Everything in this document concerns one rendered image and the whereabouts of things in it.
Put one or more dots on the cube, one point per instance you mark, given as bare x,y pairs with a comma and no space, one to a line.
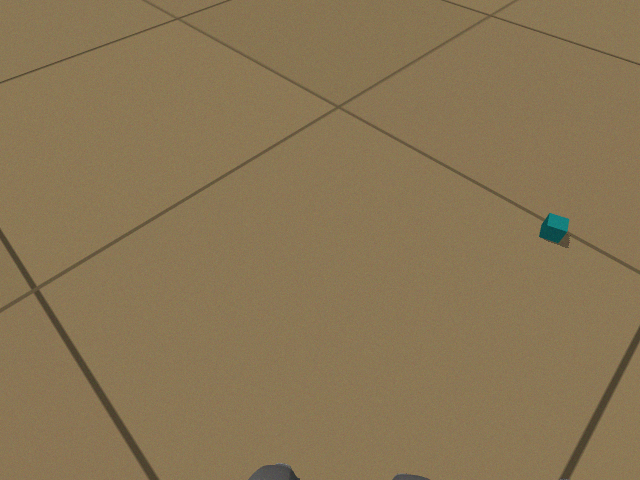
554,228

